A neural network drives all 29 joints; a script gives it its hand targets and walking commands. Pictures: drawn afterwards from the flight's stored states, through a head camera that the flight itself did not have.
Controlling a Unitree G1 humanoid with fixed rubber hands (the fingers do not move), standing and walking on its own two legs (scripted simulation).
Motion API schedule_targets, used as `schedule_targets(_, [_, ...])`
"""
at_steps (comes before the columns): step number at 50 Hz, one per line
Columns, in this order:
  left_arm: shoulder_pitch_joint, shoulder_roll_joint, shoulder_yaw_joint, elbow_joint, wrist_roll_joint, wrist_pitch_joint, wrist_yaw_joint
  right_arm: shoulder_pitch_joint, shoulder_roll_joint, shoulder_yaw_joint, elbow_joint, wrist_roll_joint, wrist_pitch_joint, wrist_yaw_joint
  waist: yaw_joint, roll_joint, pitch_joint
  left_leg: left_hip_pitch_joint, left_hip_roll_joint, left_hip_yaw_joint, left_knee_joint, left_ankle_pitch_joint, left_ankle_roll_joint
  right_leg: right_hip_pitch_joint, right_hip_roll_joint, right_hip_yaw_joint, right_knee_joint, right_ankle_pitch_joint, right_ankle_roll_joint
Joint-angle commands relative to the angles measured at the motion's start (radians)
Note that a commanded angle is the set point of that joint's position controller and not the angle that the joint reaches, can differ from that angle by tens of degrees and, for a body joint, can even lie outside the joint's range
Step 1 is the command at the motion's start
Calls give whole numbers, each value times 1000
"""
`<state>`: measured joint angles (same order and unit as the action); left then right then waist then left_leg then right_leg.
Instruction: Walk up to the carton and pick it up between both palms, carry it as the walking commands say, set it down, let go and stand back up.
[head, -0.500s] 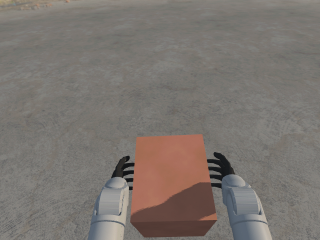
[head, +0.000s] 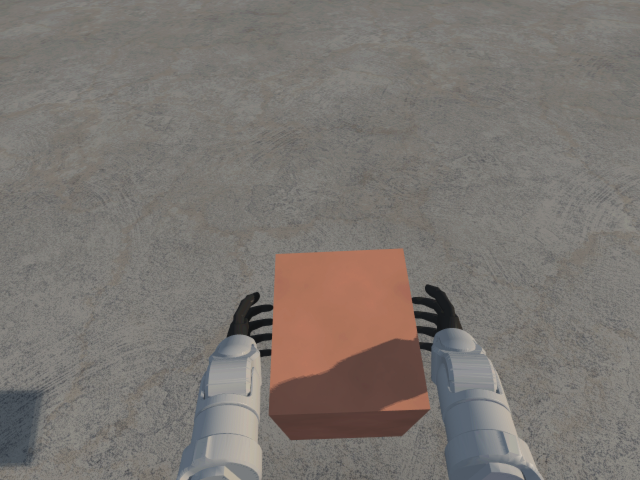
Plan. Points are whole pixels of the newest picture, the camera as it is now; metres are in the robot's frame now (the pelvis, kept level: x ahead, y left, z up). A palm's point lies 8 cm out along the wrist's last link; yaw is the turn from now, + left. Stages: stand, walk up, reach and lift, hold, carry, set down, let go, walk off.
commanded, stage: set down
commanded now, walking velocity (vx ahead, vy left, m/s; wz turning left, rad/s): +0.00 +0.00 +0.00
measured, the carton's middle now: (342, 351) +0.35 +0.03 -0.09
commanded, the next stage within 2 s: none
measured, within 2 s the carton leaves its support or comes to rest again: neither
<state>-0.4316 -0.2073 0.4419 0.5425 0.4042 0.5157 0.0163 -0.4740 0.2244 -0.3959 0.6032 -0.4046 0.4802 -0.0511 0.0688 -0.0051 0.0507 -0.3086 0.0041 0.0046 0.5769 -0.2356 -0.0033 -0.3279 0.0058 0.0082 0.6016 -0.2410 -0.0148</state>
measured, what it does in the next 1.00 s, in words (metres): lowers itself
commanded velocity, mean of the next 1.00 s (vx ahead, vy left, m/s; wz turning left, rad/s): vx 0.00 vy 0.00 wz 0.00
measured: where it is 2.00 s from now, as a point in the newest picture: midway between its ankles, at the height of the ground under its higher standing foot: outside the picture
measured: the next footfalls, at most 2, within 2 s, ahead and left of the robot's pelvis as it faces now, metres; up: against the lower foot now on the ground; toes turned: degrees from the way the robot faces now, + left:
none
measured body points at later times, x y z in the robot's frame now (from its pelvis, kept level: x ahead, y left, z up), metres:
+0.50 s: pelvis -0.02 +0.01 -0.05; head +0.13 +0.02 +0.37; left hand +0.35 +0.18 -0.11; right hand +0.36 -0.09 -0.11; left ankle +0.05 +0.13 -0.73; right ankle +0.05 -0.11 -0.73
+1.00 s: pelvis -0.02 +0.01 -0.14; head +0.17 +0.01 +0.27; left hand +0.38 +0.18 -0.20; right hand +0.39 -0.09 -0.20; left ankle +0.05 +0.13 -0.73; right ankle +0.05 -0.11 -0.73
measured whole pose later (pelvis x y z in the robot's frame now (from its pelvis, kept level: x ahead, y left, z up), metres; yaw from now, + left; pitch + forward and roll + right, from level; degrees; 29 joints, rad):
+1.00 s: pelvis -0.02 +0.01 -0.14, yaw +0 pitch +35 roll +1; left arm -0.64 -0.14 0.45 0.58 0.26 0.25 0.07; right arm -0.64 0.24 -0.41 0.56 -0.30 0.24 -0.19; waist 0.06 -0.04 -0.20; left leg -1.46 0.01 0.02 1.30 -0.45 0.00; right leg -1.48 0.02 0.04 1.31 -0.43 0.00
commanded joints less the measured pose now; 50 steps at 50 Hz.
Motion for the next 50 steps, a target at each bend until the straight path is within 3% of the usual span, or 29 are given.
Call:
schedule_targets(1, [-591, -839, -405, 41, -177, -116, -244, -488, 946, 392, 89, 171, -87, 228, 5, -8, -349, -25, -98, -56, -30, 28, 49, 38, 69, 102, -62, 21, -7])
schedule_targets(14, [-662, -829, -457, 40, -156, -250, -257, -549, 964, 448, 82, 131, -215, 203, 12, -10, -588, -235, -114, -26, 134, 51, 39, -141, 105, 93, 95, 61, 8])
schedule_targets(33, [-685, -908, -582, 53, -226, -268, -234, -607, 964, 566, 26, 169, -245, 222, 5, -2, -907, -452, -126, -56, 409, 128, -4, -585, 151, 49, 425, 51, -1])
schedule_targets(50, [-767, -796, -552, 98, -266, -288, -225, -700, 946, 563, 73, 210, -268, 122, 29, -32, -1010, -765, -155, -10, 638, 86, -10, -761, 172, 45, 618, 29, 27])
